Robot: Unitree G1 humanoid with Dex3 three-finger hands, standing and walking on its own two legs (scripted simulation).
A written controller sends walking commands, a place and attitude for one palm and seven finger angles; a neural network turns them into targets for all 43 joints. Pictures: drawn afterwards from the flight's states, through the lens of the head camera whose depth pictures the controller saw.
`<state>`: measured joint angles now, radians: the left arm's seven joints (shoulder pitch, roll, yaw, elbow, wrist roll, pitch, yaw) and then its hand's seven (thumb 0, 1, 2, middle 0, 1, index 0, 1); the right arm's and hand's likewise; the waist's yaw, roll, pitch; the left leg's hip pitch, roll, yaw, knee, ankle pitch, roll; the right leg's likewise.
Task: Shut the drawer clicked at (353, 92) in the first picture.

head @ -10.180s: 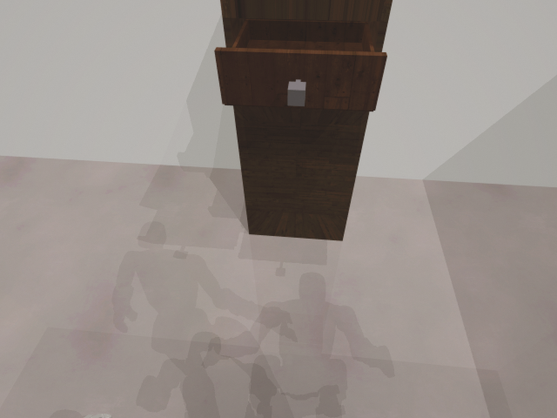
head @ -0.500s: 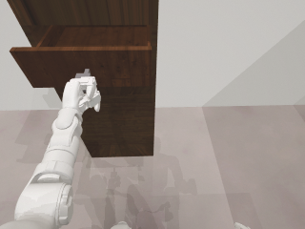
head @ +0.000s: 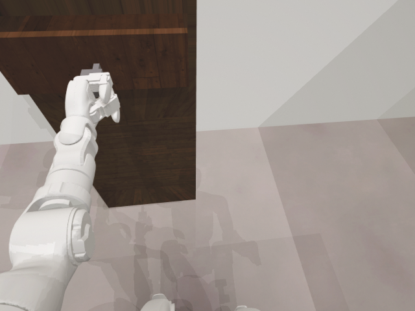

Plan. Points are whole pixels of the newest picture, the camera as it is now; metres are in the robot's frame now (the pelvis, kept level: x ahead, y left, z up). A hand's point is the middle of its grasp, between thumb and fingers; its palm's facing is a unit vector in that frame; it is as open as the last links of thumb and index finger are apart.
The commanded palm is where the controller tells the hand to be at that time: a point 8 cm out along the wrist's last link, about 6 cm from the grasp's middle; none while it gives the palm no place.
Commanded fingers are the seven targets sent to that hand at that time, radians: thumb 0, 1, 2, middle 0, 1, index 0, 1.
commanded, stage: push the drawer shut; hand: left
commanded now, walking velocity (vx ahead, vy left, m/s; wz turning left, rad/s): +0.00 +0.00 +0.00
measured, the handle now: (95, 77) +0.55 +0.21 +0.13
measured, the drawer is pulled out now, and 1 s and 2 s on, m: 0.07 0.00 0.00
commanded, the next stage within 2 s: pull the fist back off the drawer in 1.00 s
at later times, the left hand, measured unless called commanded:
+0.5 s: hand (118, 84) +0.53 +0.16 +0.13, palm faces +0.08 -1.00 +0.00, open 3.6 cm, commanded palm +0.54 +0.21 +0.13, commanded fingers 0.00 0.90 0.90 -1.40 -1.60 -1.40 -1.60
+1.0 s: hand (119, 76) +0.56 +0.16 +0.13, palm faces +0.09 -1.00 -0.01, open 3.7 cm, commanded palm +0.59 +0.20 +0.13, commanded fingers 0.00 0.90 0.90 -1.40 -1.60 -1.40 -1.60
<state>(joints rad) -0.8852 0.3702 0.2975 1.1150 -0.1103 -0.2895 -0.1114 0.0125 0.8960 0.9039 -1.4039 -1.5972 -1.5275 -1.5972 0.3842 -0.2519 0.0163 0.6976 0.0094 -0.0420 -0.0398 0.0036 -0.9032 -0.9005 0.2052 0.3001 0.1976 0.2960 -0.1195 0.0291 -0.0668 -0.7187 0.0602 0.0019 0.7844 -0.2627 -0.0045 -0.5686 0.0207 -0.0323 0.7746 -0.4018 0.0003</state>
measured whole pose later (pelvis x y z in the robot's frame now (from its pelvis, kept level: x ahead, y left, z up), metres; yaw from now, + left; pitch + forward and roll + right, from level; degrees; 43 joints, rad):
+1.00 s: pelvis +0.00 +0.00 -0.01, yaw +0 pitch +18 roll -4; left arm -1.18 0.55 0.35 1.36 -0.03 -0.26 -0.07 0.01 0.90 0.90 -1.41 -1.60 -1.57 -1.60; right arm 0.46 -0.27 0.04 0.72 -0.03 -0.03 -0.02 0.00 -0.90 -0.90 0.21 0.30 0.20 0.30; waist -0.22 0.05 -0.08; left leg -0.91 0.08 -0.04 0.86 -0.28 -0.01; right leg -0.73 0.04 -0.06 0.82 -0.41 -0.01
